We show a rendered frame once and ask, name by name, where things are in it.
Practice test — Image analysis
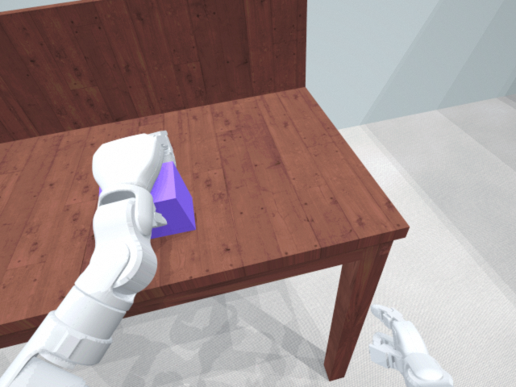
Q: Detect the robot left hand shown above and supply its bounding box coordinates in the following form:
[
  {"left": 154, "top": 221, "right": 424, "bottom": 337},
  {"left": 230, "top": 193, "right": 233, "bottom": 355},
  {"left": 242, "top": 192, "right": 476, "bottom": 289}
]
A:
[{"left": 92, "top": 131, "right": 177, "bottom": 228}]

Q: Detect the robot right hand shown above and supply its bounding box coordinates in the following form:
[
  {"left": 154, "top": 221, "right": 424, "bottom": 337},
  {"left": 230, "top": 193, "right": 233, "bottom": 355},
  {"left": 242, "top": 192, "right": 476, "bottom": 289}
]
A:
[{"left": 369, "top": 304, "right": 429, "bottom": 375}]

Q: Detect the robot right forearm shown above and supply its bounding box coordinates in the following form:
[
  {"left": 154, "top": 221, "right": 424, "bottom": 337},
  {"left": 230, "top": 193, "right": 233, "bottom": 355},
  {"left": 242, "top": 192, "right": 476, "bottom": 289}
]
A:
[{"left": 402, "top": 353, "right": 454, "bottom": 387}]

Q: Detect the table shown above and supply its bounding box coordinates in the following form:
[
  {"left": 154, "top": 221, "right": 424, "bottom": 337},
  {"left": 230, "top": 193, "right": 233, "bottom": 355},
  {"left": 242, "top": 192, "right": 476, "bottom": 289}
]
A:
[{"left": 0, "top": 0, "right": 410, "bottom": 381}]

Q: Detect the sponge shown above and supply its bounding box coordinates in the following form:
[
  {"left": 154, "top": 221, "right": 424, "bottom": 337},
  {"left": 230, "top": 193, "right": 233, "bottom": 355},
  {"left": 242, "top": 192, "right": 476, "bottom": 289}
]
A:
[{"left": 99, "top": 161, "right": 196, "bottom": 239}]

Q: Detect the robot left upper arm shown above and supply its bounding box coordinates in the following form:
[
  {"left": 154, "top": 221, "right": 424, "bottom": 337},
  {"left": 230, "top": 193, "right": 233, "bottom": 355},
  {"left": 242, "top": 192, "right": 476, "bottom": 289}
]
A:
[{"left": 9, "top": 357, "right": 89, "bottom": 387}]

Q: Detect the robot left forearm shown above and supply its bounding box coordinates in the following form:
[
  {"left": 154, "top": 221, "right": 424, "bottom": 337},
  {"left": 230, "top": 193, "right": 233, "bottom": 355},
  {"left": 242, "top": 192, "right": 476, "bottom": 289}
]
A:
[{"left": 0, "top": 184, "right": 157, "bottom": 387}]

